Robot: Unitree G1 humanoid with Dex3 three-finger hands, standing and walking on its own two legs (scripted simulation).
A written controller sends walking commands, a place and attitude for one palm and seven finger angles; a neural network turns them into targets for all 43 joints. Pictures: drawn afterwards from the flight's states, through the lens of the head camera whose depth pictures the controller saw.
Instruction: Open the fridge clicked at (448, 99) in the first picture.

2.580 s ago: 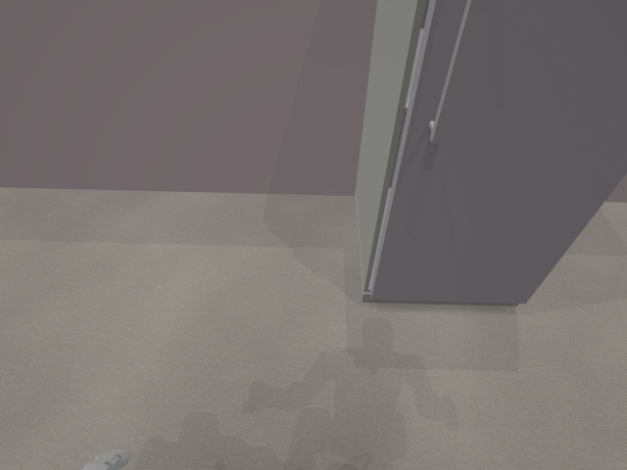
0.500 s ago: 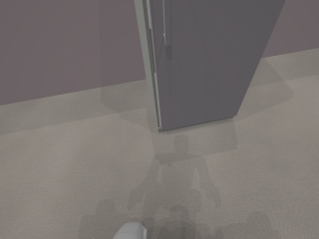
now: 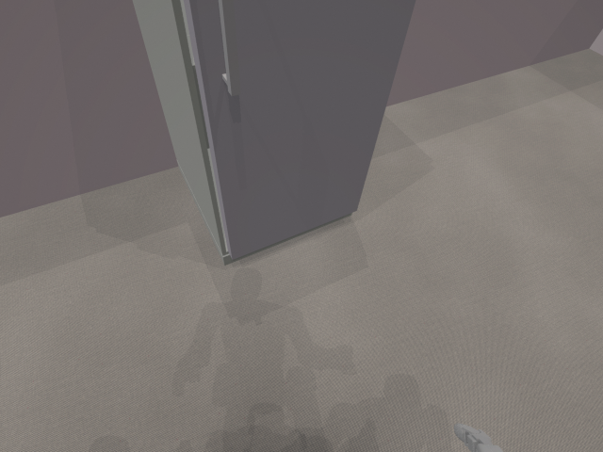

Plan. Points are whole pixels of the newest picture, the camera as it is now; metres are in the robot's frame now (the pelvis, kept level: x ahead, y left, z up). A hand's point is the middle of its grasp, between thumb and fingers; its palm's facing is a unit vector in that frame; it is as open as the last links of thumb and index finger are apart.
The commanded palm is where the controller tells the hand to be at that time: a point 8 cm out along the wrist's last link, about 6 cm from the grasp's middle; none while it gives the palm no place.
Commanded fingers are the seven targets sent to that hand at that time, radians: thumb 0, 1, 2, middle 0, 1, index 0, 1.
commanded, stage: walk to a spot facing it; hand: left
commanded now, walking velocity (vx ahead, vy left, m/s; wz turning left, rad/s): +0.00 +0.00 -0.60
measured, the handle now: out of the picture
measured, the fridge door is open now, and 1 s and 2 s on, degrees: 0 0 0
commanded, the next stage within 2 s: turn to face it in 1.88 s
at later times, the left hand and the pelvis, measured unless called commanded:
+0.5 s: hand (226, 432) +0.16 +0.12 -0.15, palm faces -0.34 -0.90 -0.27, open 7.4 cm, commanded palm none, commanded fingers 0.00 0.90 0.90 -0.20 -0.30 -0.20 -0.30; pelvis -0.02 -0.02 +0.00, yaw -20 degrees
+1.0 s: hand (219, 412) +0.19 +0.14 -0.17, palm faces -0.54 -0.83 -0.17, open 7.4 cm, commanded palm none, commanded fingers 0.00 0.90 0.90 -0.20 -0.30 -0.20 -0.30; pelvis +0.04 +0.00 +0.01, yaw -37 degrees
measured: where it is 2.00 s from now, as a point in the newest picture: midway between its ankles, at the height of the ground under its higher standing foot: (396, 445)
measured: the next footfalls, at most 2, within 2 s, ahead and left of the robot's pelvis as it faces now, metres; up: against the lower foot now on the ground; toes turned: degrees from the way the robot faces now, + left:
right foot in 0.42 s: -0.02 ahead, -0.13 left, +0.00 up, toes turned -22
left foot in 0.86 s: +0.10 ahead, +0.07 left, +0.00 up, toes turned -29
